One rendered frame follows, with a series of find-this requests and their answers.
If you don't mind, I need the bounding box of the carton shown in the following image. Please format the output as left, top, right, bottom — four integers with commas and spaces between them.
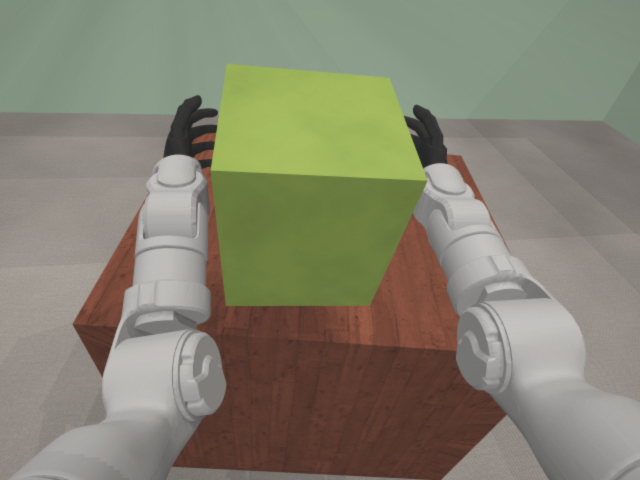
211, 64, 428, 306

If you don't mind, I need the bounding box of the robot left forearm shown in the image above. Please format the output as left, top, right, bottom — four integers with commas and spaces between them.
102, 155, 211, 410

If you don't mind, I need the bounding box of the robot right hand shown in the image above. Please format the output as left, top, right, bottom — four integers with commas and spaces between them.
404, 105, 448, 169

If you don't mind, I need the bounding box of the robot left upper arm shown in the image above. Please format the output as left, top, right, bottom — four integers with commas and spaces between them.
8, 329, 226, 480

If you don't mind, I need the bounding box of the pedestal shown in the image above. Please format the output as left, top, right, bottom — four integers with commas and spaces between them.
73, 133, 511, 480

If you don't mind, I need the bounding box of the robot left hand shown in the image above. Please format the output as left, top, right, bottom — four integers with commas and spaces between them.
163, 95, 218, 169

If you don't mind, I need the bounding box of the robot right forearm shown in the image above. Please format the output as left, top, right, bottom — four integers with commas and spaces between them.
413, 163, 586, 369

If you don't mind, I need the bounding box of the robot right upper arm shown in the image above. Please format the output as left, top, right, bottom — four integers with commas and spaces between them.
456, 298, 640, 480

